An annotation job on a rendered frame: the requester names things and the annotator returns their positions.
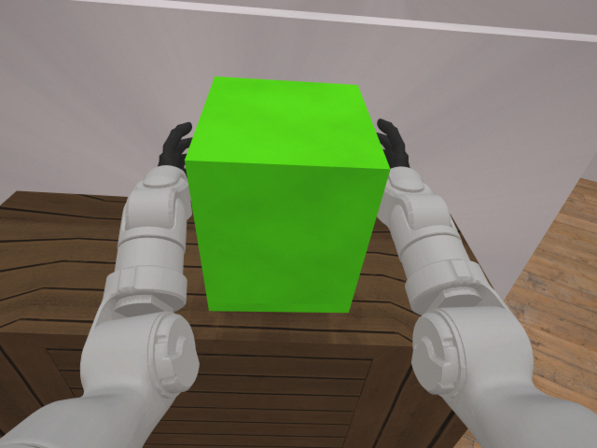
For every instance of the robot left hand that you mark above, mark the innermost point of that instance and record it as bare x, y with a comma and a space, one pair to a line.
174, 146

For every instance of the pedestal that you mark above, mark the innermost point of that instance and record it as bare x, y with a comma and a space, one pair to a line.
265, 380

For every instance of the right robot forearm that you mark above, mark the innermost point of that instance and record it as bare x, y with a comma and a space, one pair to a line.
438, 270

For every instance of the left robot forearm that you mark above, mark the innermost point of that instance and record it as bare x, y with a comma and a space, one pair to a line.
148, 276

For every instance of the carton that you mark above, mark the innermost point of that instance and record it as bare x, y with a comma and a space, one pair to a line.
286, 180

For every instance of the robot right hand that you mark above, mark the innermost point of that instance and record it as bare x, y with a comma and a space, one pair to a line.
395, 148

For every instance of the right robot upper arm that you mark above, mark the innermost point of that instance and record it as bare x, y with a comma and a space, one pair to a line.
479, 360

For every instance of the left robot upper arm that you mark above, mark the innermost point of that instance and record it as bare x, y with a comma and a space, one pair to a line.
132, 370

